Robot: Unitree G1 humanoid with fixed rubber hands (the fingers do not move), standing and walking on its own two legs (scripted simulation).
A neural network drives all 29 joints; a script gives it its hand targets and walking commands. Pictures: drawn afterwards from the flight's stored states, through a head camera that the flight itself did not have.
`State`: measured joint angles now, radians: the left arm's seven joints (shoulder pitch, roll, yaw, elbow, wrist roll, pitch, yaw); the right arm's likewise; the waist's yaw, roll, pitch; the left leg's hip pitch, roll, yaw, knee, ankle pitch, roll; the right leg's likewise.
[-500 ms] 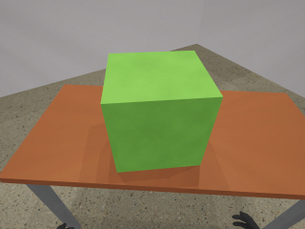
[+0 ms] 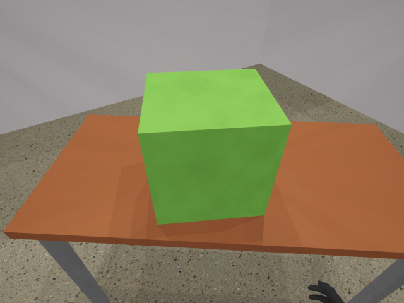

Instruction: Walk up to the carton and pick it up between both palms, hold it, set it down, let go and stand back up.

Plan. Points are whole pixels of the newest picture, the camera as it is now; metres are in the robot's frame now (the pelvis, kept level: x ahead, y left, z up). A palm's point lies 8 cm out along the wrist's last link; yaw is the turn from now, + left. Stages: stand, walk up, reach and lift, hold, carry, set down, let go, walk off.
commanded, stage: stand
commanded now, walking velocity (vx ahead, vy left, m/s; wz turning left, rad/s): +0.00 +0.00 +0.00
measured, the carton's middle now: (207, 145) +0.51 +0.05 +0.07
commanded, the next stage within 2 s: none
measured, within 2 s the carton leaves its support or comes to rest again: neither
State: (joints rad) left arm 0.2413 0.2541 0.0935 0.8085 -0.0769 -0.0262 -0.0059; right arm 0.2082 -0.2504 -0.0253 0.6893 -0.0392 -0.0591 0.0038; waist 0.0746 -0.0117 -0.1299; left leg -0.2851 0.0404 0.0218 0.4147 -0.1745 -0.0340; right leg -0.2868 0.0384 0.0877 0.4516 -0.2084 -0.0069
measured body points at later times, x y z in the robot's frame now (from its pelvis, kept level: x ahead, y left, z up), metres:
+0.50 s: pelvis -0.02 +0.00 +0.00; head -0.05 +0.00 +0.45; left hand +0.06 +0.28 -0.12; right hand +0.15 -0.24 -0.09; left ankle +0.02 +0.14 -0.74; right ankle +0.02 -0.11 -0.74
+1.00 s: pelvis -0.02 +0.00 +0.00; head -0.04 +0.00 +0.45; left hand +0.05 +0.28 -0.12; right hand +0.13 -0.25 -0.10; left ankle +0.02 +0.14 -0.74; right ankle +0.02 -0.11 -0.74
